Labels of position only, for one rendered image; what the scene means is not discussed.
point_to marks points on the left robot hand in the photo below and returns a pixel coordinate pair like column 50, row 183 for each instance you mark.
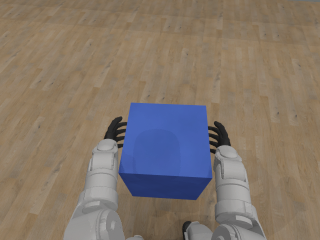
column 112, row 131

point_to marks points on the robot left forearm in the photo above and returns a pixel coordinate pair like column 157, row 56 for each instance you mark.
column 100, row 188

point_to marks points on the robot right upper arm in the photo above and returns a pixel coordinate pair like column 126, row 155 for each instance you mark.
column 228, row 231

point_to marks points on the robot right foot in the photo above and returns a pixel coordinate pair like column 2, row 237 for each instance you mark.
column 184, row 227

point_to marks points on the right robot hand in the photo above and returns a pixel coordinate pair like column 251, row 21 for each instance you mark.
column 222, row 137

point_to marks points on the robot right forearm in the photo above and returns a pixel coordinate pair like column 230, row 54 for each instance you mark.
column 234, row 204

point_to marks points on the right robot thigh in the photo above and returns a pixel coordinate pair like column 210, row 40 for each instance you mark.
column 198, row 232

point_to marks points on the robot left upper arm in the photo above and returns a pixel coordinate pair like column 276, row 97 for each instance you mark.
column 102, row 224

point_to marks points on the carton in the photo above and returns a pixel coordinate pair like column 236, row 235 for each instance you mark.
column 166, row 151

